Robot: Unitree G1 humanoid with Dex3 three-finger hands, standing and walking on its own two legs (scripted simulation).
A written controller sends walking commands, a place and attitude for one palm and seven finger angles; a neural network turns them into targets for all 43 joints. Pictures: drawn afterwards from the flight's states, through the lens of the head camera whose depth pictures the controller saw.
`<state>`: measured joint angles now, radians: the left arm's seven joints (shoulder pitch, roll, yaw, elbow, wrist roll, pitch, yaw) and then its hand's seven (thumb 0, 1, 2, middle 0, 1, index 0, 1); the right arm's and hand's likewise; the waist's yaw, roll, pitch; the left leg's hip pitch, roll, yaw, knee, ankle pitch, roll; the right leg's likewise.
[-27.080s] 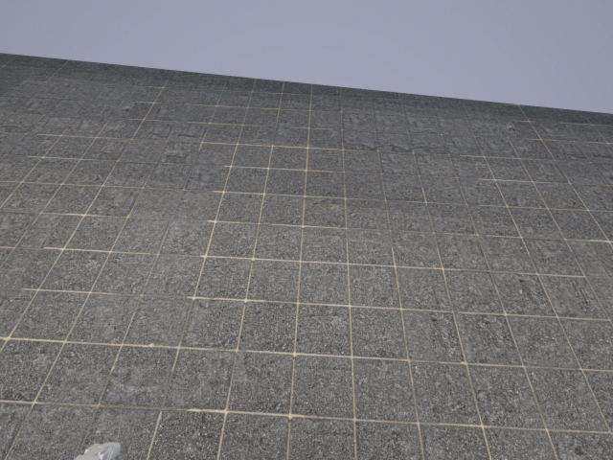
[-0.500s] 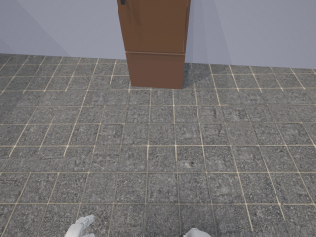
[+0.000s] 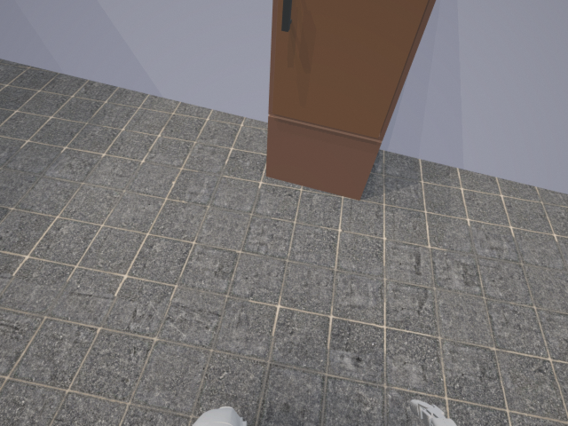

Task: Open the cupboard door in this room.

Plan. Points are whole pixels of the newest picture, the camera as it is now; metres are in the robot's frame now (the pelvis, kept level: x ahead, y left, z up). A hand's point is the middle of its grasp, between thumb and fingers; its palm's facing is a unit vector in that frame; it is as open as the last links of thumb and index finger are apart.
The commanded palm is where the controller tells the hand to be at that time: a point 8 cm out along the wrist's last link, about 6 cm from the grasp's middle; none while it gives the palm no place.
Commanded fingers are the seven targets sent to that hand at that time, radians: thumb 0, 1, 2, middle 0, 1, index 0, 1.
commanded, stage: stand and wait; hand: left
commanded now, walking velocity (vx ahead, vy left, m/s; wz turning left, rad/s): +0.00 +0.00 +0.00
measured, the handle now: (289, 1) +1.19 +0.13 +0.06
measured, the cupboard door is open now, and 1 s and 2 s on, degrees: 0 0 0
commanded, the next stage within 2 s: look at it before walking up in 0.96 s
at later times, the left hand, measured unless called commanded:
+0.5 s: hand out of the picture +0.09 +0.16 -0.16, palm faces +0.00 -0.98 -0.20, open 7.3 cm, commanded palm none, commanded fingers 0.00 0.90 0.90 -0.20 -0.30 -0.20 -0.30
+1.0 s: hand out of the picture +0.07 +0.11 -0.16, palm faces +0.05 -0.99 -0.14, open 7.4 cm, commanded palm none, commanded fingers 0.00 0.90 0.90 -0.20 -0.30 -0.20 -0.30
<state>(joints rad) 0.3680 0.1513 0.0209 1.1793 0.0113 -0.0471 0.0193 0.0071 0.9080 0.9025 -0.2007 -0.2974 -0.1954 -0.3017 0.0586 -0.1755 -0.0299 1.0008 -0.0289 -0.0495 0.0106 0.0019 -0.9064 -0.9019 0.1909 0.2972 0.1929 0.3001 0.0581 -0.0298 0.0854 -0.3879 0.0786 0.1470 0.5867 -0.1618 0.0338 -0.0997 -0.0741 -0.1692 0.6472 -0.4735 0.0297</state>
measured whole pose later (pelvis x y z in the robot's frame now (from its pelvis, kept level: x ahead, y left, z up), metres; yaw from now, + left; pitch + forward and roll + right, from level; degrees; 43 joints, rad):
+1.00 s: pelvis +0.10 -0.03 +0.02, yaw +0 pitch -1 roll +0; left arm 0.32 0.10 -0.01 1.16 0.01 -0.02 0.04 0.01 0.91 0.90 -0.20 -0.30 -0.20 -0.30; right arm 0.28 -0.12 -0.01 1.17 -0.01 0.00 -0.04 0.02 -0.92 -0.90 0.19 0.30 0.20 0.30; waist 0.00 -0.01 0.02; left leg -0.14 0.08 0.14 0.40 -0.24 -0.03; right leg -0.11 -0.04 -0.11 0.40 -0.28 0.00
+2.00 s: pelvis +0.13 +0.00 +0.00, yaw +9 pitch +1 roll -1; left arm 0.34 0.17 0.06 1.07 0.04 -0.04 0.02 0.01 0.90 0.90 -0.20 -0.30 -0.20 -0.30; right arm 0.33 -0.15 -0.05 1.08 -0.02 0.04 0.01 0.01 -0.90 -0.90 0.20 0.30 0.20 0.30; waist 0.01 -0.02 0.02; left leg -0.40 0.06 0.09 0.88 -0.51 0.01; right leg -0.12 -0.13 -0.23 0.54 -0.43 0.06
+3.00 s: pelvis +0.34 +0.07 +0.01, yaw -1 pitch +0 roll -1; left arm 0.23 0.24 0.08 0.98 0.02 0.05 0.00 0.01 0.90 0.90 -0.20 -0.30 -0.20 -0.30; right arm 0.14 -0.21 -0.04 0.94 -0.01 0.01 -0.02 0.00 -0.90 -0.90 0.19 0.30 0.20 0.30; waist 0.04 -0.05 0.05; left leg -0.26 0.02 0.04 0.55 -0.28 0.00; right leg -0.39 0.06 0.06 0.54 -0.21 -0.01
